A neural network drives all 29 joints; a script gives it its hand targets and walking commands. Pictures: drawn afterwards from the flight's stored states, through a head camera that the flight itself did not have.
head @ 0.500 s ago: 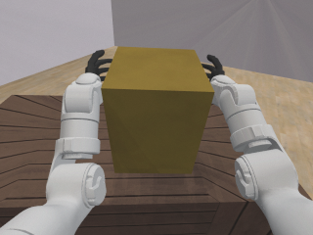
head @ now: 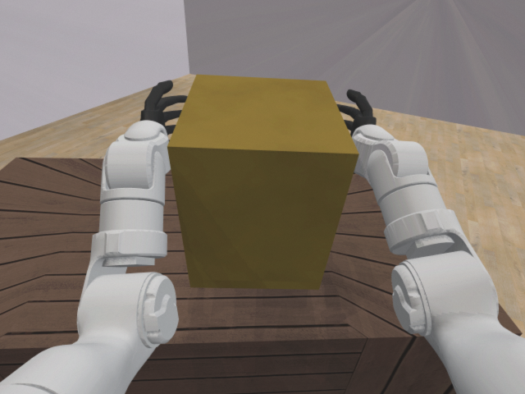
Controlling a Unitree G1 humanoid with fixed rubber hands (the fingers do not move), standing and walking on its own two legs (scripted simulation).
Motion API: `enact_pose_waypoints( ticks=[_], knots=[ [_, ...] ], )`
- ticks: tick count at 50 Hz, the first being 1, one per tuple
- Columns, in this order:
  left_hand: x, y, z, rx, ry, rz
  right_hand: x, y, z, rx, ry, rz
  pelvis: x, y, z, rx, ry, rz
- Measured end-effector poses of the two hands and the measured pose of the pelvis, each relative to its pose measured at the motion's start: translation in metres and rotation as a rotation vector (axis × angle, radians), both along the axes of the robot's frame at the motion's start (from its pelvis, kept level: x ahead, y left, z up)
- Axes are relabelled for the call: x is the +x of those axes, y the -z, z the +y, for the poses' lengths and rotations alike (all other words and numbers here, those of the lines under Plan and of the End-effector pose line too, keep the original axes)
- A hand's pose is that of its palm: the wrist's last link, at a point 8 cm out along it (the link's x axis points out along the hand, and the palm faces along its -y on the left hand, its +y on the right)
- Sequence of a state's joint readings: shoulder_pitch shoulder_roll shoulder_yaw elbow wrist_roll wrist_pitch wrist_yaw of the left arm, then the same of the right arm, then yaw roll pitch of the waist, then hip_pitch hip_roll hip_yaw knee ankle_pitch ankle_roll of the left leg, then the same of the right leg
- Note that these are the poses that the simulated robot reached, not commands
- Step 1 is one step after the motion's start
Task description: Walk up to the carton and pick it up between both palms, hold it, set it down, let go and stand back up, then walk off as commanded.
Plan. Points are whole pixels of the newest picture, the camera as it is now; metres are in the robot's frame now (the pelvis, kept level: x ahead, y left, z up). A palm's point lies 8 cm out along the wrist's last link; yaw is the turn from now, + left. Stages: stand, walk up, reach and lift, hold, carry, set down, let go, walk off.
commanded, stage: set down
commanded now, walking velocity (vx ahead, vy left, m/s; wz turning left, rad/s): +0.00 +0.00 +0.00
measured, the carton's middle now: (258, 183) +0.36 -0.01 +0.21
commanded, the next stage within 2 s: none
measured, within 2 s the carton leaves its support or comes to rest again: neither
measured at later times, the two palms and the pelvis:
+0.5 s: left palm (150, 163) +0.37 +0.16 +0.24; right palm (334, 167) +0.40 -0.14 +0.22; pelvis +0.01 -0.01 +0.00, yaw +2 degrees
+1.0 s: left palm (163, 173) +0.38 +0.14 +0.21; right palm (339, 174) +0.41 -0.15 +0.20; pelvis +0.00 -0.02 +0.00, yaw -1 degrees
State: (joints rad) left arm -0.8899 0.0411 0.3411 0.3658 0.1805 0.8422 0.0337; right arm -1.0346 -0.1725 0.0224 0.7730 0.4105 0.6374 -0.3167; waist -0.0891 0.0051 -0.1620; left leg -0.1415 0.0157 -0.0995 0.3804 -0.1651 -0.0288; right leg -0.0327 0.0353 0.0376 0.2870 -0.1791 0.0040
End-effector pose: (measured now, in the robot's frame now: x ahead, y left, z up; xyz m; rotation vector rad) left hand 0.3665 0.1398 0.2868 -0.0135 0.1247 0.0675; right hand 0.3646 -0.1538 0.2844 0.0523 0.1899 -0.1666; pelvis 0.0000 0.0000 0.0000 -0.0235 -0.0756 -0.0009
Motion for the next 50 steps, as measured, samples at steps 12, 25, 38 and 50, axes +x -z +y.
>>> enact_pose_waypoints(
  ticks=[12, 25, 38, 50],
  knots=[
    [0.014, -0.013, 0.000, -0.008, -0.002, -0.100, 0.015, -0.010, 0.000, -0.009, -0.005, -0.102, 0.003, -0.001, 0.001, 0.009, 0.021, -0.011],
    [0.008, 0.051, 0.016, 0.048, -0.093, -0.069, 0.034, 0.066, 0.018, -0.019, -0.098, -0.084, 0.006, -0.001, -0.013, 0.005, -0.027, -0.046],
    [0.006, 0.044, 0.000, 0.059, -0.091, -0.081, 0.029, 0.063, 0.003, -0.022, -0.088, -0.104, 0.002, -0.001, -0.018, 0.013, -0.015, -0.034],
    [0.014, 0.072, 0.001, 0.043, -0.113, -0.009, 0.042, 0.085, 0.005, -0.045, -0.107, -0.044, 0.004, -0.002, -0.017, 0.015, 0.010, -0.016]
  ],
)
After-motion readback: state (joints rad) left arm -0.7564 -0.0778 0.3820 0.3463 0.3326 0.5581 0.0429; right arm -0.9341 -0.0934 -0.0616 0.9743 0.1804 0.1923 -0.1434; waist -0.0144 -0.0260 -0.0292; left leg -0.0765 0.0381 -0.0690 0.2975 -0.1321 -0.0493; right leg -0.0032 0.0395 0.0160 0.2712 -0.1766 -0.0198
